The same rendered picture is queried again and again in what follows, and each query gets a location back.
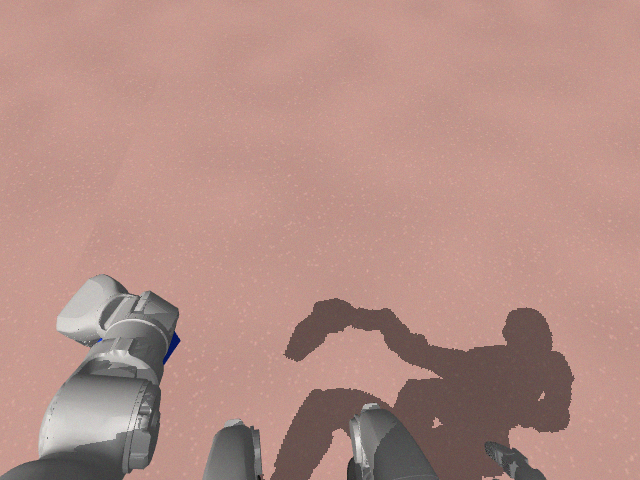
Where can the carton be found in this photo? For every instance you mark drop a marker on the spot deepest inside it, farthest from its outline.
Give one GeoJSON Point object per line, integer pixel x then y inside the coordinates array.
{"type": "Point", "coordinates": [174, 342]}

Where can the left robot arm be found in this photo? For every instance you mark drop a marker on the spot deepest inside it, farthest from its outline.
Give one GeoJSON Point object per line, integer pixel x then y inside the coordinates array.
{"type": "Point", "coordinates": [104, 421]}

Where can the right robot hand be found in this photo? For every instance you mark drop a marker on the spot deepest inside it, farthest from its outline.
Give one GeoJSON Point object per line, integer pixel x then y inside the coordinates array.
{"type": "Point", "coordinates": [514, 463]}

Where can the left robot hand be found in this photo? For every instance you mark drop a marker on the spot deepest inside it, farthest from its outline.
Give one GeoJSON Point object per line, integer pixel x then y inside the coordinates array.
{"type": "Point", "coordinates": [77, 319]}

